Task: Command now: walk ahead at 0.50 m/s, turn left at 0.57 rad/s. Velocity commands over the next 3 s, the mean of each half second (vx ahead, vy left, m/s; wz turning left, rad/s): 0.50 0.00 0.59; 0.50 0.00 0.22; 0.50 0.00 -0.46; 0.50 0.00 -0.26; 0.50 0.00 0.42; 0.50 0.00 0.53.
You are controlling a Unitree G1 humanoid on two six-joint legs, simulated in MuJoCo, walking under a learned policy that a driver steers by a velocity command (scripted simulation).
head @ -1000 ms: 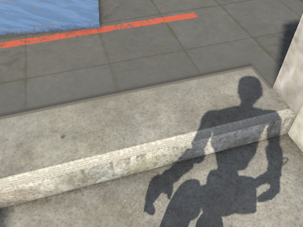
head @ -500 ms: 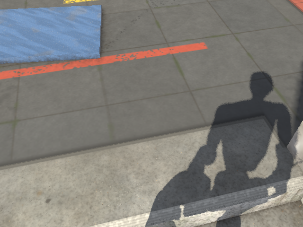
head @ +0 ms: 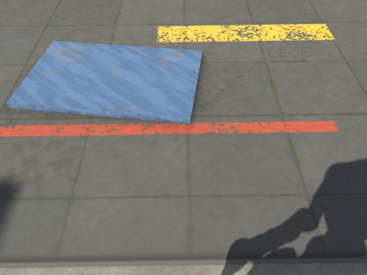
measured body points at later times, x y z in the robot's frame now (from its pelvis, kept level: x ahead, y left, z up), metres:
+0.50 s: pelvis +0.27 -0.04 +0.13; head +0.26 -0.05 +0.58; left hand +0.19 +0.18 -0.02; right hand +0.52 -0.22 +0.03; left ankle +0.30 +0.11 -0.47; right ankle +0.27 -0.14 -0.60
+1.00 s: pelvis +0.49 +0.09 +0.14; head +0.50 +0.10 +0.59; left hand +0.47 +0.38 +0.02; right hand +0.63 -0.12 +0.01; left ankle +0.45 +0.16 -0.60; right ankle +0.58 -0.07 -0.49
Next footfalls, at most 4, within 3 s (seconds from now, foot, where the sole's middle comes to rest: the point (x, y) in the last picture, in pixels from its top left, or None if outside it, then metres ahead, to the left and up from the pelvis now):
0.22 right None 0.31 -0.14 -0.64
0.78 left None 0.49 0.18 -0.64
1.32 right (166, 185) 0.87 0.05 -0.64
1.84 left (118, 143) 1.12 0.25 -0.64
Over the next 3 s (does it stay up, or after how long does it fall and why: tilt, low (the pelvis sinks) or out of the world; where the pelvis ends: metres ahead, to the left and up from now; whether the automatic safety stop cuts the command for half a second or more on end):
stays up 1.49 0.30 0.19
